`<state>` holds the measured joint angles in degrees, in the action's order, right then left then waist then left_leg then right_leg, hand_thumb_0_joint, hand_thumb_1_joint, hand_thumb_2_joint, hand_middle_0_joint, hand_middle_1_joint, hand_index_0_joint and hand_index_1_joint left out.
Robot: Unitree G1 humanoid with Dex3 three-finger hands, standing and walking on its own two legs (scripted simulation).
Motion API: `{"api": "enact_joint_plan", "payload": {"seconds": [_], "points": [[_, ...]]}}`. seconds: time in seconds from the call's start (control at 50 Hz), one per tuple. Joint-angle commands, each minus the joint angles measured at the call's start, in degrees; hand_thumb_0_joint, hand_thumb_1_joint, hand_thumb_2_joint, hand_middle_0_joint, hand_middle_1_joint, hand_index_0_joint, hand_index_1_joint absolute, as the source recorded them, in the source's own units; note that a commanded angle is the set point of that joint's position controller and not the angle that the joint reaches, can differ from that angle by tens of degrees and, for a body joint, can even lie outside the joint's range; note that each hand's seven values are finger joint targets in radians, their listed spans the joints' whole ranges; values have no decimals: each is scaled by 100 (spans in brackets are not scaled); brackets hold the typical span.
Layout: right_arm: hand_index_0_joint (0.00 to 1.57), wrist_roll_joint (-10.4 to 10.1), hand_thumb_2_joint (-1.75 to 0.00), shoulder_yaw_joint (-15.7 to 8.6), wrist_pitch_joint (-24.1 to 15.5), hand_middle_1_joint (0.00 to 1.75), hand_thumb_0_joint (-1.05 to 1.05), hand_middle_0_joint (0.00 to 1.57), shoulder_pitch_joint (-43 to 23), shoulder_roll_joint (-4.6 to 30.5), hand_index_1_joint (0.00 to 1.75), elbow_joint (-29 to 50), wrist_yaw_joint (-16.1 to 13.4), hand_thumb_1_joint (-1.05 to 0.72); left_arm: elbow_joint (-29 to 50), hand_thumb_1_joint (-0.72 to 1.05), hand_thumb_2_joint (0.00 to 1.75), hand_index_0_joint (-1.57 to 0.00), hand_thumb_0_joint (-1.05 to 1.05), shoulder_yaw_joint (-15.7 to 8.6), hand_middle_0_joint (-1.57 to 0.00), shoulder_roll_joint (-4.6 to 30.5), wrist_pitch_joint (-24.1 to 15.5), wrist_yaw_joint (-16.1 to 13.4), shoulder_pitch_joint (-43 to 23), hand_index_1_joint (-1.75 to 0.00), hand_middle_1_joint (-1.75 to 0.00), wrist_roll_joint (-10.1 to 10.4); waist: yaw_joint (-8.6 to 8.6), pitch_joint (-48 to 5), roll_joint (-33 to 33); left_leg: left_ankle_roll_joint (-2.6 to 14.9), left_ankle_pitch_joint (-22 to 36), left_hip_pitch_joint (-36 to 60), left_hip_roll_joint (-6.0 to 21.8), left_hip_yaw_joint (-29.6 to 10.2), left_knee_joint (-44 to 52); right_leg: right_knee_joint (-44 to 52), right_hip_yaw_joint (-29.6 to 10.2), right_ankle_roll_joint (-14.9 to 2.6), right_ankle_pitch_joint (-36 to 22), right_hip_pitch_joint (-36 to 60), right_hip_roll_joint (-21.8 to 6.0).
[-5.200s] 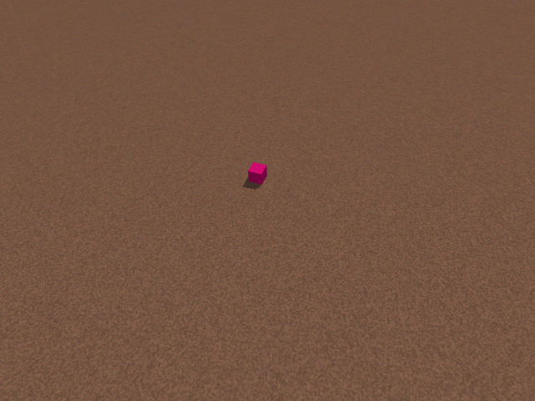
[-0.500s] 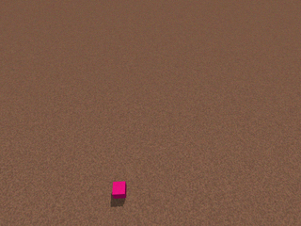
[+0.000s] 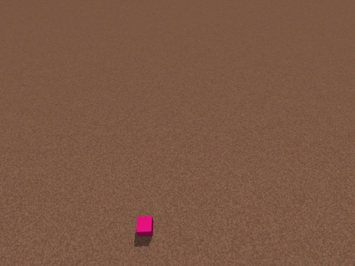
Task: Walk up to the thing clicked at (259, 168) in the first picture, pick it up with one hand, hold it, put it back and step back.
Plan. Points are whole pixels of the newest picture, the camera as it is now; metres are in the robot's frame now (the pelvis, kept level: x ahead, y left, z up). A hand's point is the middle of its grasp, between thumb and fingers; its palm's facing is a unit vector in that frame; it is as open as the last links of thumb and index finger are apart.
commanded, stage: walk up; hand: left
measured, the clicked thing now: (145, 226) +0.47 +0.21 -0.74
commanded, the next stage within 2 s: none
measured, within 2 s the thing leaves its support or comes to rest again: neither
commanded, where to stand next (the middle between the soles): +0.08 -0.03 m, yaw +0 degrees
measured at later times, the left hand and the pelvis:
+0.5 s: hand out of the picture +0.10 +0.23 -0.16, palm faces -0.05 -0.92 -0.38, open 7.4 cm; pelvis +0.02 -0.06 -0.02, yaw -2 degrees
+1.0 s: hand out of the picture +0.03 +0.28 -0.13, palm faces +0.12 -0.79 -0.60, open 7.4 cm; pelvis +0.00 -0.05 -0.03, yaw +6 degrees
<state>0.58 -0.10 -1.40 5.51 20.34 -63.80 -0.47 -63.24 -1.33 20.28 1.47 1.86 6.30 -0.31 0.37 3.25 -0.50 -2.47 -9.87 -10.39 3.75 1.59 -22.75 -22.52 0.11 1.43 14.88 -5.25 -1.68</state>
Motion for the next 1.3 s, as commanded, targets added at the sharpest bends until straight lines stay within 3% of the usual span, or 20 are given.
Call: {"api": "enact_joint_plan", "payload": {"seconds": [0.0,0.2,0.24,0.26,0.3,0.4,0.46,0.48,0.5,0.54,0.6,0.68,0.84,0.96,1.02,1.04,1.06,1.08,1.16,1.28], "points": [[20,9,-90,-261,-155,30,0,20,-262,1289,30,343,-78,-90,358,90,90,-20,0,-271,-20,1209,-127,-95,-297,-30,-30,-33,-54,-453,74,349,599,322,413,-396,388,478,-349,-290,-764,-259,-421],[20,7,-90,-263,-143,30,0,20,-185,1252,30,327,-83,-90,368,90,90,-20,0,-285,-20,1192,-130,-111,-207,-30,-30,-36,-53,-445,36,347,750,370,404,-344,351,536,-350,-281,-885,-228,-437],[20,29,-90,-645,-213,30,0,20,1167,2000,30,189,-176,-90,728,90,90,-20,0,-478,-20,1369,-23,94,-271,-30,-30,-237,-430,-433,304,986,-1789,1418,929,-1280,592,-849,-2,-428,1342,-1793,-51],[20,68,-90,-770,-244,30,0,20,1376,2198,30,176,-210,-90,836,90,90,-20,0,-501,-20,1294,39,134,-305,-30,-30,-284,-515,-215,769,1342,-2464,1578,1625,-2163,1137,-2039,-27,-334,1731,-2563,-94],[20,112,-90,-896,-324,30,0,20,1087,2382,30,461,-249,-90,959,90,90,-20,0,-584,-20,1391,97,189,-43,-30,-30,-281,-304,243,605,1699,-2756,814,2157,-2646,1374,-2952,-622,-320,1478,-2890,-490],[20,209,-90,-848,-356,30,0,20,564,2051,30,955,-170,-90,1064,90,90,-20,0,-623,-20,1268,14,353,343,-30,-30,-173,-25,57,1198,1445,-1318,184,1481,-1149,767,-2148,-379,-325,1174,-1985,-572],[20,113,-90,-515,-74,30,0,20,-318,1202,30,1208,-33,-90,439,90,90,-20,0,-538,-20,967,-139,83,1207,-30,-30,-50,460,-66,826,712,-382,-1654,523,-4,-785,-637,304,-112,-633,344,101],[20,27,-90,-374,33,30,0,20,-180,762,30,1270,-34,-90,426,90,90,-20,0,-593,-20,1308,-211,-23,1335,-30,-30,-48,533,-9,-204,465,-989,-1777,-85,337,-1863,77,-204,-62,-752,178,-250],[20,-19,-90,-330,157,30,0,20,42,606,30,1391,-55,-90,687,90,90,-20,0,-714,-20,2033,-283,-144,1091,-30,-30,-102,422,178,-1421,323,-2476,-2022,-741,-175,-2811,752,-1843,-330,-1144,-653,-1328],[20,-18,-90,-611,440,30,0,20,596,1312,30,1195,-50,-90,1120,90,90,-20,0,-740,-20,2446,-267,-304,262,-30,-30,-188,54,379,-681,286,-2469,-1392,-457,-995,-4046,1021,-2952,-1333,335,-1970,-2234],[20,7,-90,-673,541,30,0,20,1272,1457,30,991,9,-90,1188,90,90,-20,0,-708,-20,2006,-325,-459,177,-30,-30,-76,-212,-299,-413,325,-1917,-1863,-410,-1501,-4531,81,-1471,-990,-1426,-561,-1576],[20,337,-90,-784,699,30,0,20,1053,1640,30,1553,163,-90,1140,90,90,-20,0,-825,-20,2067,-422,-727,1239,-30,-30,8,118,-907,-153,286,-1530,-2501,-390,-1714,-5025,-529,-1550,-1069,-2416,577,-1886],[20,342,-90,-860,639,30,0,20,605,1517,30,2097,372,-90,1533,90,90,-20,0,-885,-20,2144,-636,-815,1361,-30,-30,-112,267,-214,-917,98,-1476,-2785,-231,-1379,-4343,-366,-1097,-1489,-1524,-112,-2010],[20,13,-90,-868,575,30,0,20,1024,1490,30,1735,423,-90,1900,90,90,-20,0,-803,-20,2206,-456,-553,172,-30,-30,-258,-44,-157,-1811,193,-1781,-760,-206,-82,-2661,-362,-359,-1168,1566,-2177,-1425],[20,99,-90,-935,429,30,0,20,1690,1625,30,1392,294,-90,1840,90,90,-20,0,-587,-20,1701,-275,-503,217,-30,-30,-160,-465,-452,-314,304,-1202,614,-441,-139,-1445,-2313,19,-687,1808,-3133,-1025],[20,193,-90,-940,368,30,0,20,1593,1968,30,1515,239,-90,1824,90,90,-20,0,-444,-20,1257,-239,-505,576,-30,-30,-74,-440,-251,1331,642,-2443,111,341,-1683,-117,-3659,386,-458,2099,-3478,-330],[20,230,-90,-942,315,30,0,20,1062,2349,30,1851,198,-90,1791,90,90,-20,0,-418,-20,1263,-239,-545,640,-30,-30,-31,-271,92,1642,1080,-3115,-758,1275,-3541,611,-4355,-100,-301,2182,-3789,158],[20,121,-90,-941,304,30,0,20,676,2610,30,1895,179,-90,1702,90,90,-20,0,-489,-20,1686,-264,-624,443,-30,-30,-38,-384,300,1412,1754,-3508,-1662,1783,-4005,932,-4452,-598,-347,2128,-3234,-40],[20,62,-90,-717,9,30,0,20,194,1965,30,1877,14,-90,1102,90,90,-20,0,-545,-20,1739,-231,-389,1099,-30,-30,20,101,234,821,1272,-2009,-900,1009,-2285,-81,-4145,-814,-279,944,-2958,-87],[20,34,-90,-944,-263,30,0,20,1489,2267,30,1591,-266,-90,1637,90,90,-20,0,-692,-20,1807,-48,-116,557,-30,-30,-274,-309,-97,838,1703,550,775,1648,-2472,-664,-3840,-858,-160,1409,-3585,-144]]}}
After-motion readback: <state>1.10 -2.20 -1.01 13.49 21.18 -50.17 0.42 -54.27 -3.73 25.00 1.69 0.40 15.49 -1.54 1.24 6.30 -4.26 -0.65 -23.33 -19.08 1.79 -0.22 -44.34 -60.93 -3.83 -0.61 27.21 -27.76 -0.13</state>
